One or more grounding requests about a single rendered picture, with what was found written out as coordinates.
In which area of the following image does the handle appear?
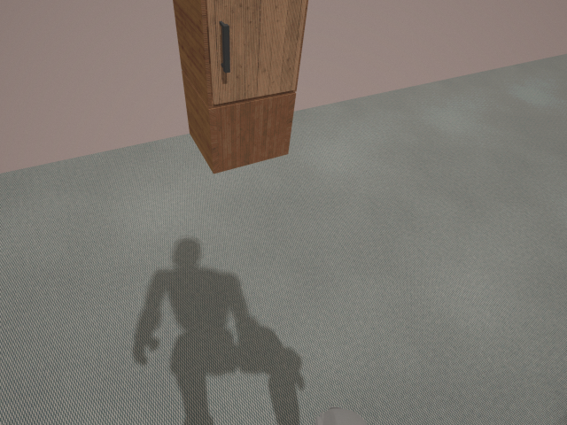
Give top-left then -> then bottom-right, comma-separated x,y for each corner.
220,21 -> 230,73

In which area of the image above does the cupboard door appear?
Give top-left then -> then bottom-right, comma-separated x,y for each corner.
206,0 -> 307,104

